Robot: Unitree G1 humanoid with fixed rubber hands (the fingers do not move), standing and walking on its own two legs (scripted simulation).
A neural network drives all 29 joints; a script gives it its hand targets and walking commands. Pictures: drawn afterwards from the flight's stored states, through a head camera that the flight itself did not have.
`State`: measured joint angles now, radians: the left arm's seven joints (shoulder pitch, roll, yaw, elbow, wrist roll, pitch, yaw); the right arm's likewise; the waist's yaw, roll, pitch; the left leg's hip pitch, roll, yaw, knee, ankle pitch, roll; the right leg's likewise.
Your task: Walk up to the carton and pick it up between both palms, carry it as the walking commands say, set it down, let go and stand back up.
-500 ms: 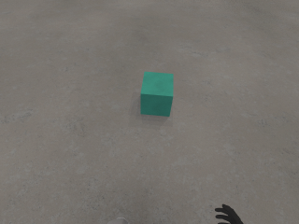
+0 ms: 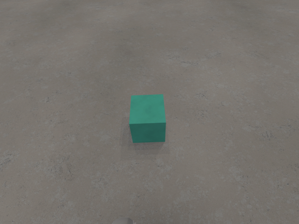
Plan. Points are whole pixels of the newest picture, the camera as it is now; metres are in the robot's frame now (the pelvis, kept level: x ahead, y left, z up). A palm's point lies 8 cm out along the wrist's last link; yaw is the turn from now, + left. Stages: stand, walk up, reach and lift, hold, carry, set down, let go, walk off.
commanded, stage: walk up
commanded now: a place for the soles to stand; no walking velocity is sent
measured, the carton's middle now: (148, 118) +0.97 +0.04 -0.63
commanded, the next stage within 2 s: none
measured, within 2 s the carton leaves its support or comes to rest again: neither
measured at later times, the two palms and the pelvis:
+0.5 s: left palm (75, 158) +0.36 +0.28 -0.10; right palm (221, 201) +0.21 -0.20 -0.12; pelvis +0.25 +0.05 +0.01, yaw -2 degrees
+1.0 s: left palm (68, 139) +0.47 +0.35 -0.14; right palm (189, 122) +0.51 -0.15 -0.11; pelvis +0.46 +0.09 +0.00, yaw -1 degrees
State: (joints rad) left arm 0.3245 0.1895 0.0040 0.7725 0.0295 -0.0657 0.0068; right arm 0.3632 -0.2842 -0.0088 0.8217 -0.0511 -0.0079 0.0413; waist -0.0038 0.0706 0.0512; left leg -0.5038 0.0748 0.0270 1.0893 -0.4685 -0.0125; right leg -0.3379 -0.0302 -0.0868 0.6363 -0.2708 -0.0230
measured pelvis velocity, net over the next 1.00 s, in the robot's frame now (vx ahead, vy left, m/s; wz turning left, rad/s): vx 0.46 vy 0.09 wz -0.02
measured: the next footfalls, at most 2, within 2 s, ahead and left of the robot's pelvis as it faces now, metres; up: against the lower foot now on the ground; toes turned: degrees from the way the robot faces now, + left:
left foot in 0.18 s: +0.23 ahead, +0.16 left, +0.00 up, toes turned +5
right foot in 0.54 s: +0.43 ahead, -0.08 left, +0.00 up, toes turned -7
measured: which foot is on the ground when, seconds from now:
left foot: up 0.00-0.16, down 0.18-0.54, up 0.56-0.84, down 0.86-1.00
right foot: down 0.00-0.18, up 0.20-0.52, down 0.54-0.86, up 0.88-1.00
